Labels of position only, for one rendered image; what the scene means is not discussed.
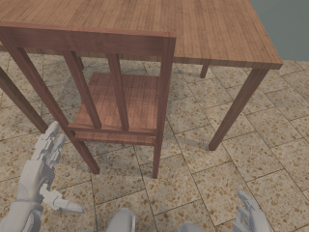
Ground left robot shin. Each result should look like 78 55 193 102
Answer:
120 208 129 212

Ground left robot hand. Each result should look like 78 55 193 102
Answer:
16 121 85 214

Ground table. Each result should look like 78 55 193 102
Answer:
0 0 284 151

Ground chair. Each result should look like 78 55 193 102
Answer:
0 21 177 179

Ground robot left thigh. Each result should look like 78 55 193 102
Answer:
105 211 136 232

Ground right robot hand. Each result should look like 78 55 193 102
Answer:
232 189 271 232

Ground left robot forearm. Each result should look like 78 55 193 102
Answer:
0 200 43 232

